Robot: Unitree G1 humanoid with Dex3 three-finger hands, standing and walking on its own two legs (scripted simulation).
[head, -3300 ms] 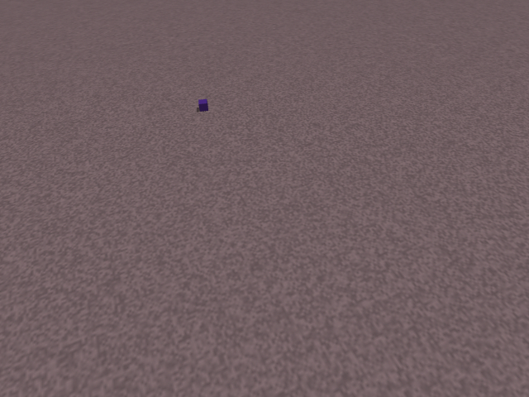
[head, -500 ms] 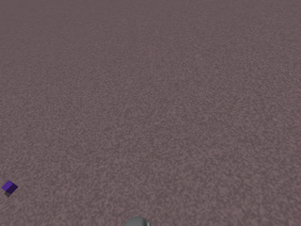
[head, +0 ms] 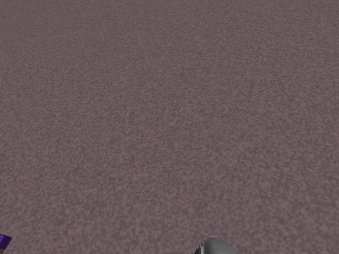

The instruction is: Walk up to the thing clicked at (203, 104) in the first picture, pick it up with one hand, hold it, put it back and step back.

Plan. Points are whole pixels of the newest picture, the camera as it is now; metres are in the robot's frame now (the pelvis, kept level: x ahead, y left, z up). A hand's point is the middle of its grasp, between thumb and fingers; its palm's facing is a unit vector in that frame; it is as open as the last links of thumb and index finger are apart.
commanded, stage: walk up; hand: left
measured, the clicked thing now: (0, 241) +0.33 +0.99 -0.71
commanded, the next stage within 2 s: none
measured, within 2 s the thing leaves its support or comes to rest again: neither
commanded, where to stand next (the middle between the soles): -0.10 +0.90 m, yaw -21 degrees
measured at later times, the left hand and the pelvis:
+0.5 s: hand out of the picture +0.07 +0.59 -0.12, palm faces -0.11 -0.75 -0.65, open 7.4 cm; pelvis -0.01 +0.24 -0.02, yaw -6 degrees
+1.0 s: hand out of the picture +0.10 +0.73 -0.10, palm faces -0.17 -0.78 -0.61, open 7.4 cm; pelvis -0.04 +0.44 +0.00, yaw -11 degrees
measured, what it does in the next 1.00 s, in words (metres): steps to the left: left foot, then right foot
